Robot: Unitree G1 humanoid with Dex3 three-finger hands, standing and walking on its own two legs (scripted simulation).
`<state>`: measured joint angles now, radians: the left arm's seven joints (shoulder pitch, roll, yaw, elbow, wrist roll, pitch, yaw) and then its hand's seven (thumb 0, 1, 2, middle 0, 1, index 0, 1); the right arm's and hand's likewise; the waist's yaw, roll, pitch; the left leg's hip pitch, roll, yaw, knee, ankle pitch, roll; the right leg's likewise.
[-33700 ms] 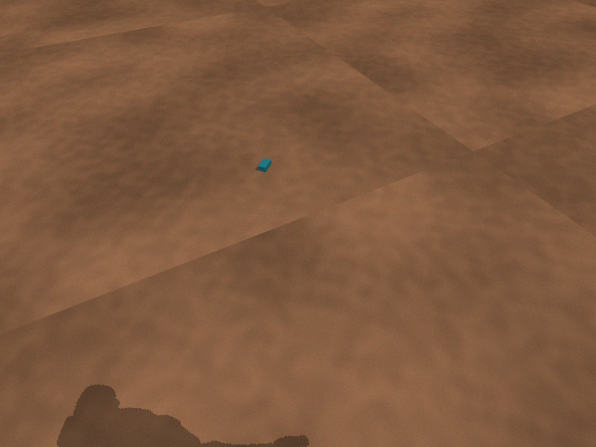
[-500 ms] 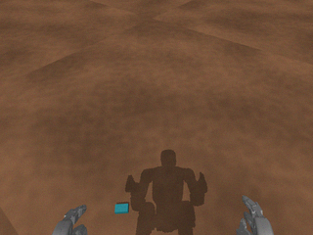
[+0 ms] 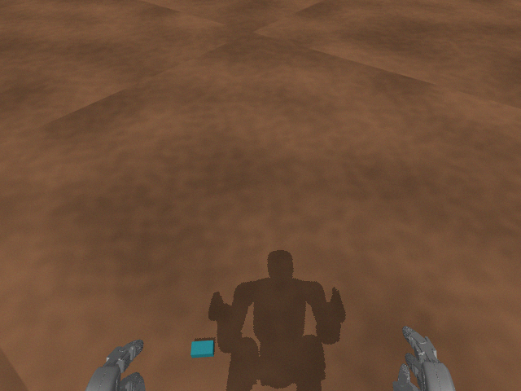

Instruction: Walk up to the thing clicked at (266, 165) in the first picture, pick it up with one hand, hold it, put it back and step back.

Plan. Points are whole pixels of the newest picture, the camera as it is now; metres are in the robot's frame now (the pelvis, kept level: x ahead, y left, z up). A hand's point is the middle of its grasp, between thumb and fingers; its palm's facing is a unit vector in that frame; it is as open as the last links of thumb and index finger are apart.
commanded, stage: home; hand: left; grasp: from above
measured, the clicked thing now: (202, 349) +0.44 +0.22 -0.70
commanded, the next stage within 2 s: stand in 0.06 s
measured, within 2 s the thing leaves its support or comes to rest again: neither
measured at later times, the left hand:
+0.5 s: hand out of the picture +0.09 +0.24 -0.10, palm faces +0.04 -0.94 -0.34, open 7.4 cm
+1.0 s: hand out of the picture +0.02 +0.24 -0.10, palm faces +0.06 -0.94 -0.34, open 7.4 cm
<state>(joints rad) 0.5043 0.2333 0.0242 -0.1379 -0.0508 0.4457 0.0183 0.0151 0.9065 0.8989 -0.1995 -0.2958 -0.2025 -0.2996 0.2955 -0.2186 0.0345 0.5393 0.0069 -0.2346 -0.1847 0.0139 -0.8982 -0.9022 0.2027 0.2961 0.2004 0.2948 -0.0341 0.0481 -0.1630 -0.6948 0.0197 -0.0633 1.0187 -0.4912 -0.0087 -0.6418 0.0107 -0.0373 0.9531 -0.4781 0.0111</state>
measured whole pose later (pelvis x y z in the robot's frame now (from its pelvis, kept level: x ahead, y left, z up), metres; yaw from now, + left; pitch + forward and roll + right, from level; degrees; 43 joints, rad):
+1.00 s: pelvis -0.01 +0.00 +0.06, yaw +2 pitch -4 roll +0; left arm 0.18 0.29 0.03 1.11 0.03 0.01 0.03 0.01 0.91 0.90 -0.20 -0.30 -0.20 -0.30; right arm 0.13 -0.29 -0.03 1.10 -0.02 0.00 -0.02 0.01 -0.90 -0.90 0.20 0.30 0.20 0.30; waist 0.03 0.02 0.07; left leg -0.14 -0.02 -0.06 0.41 -0.20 0.00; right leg -0.10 -0.03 -0.04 0.39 -0.22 0.02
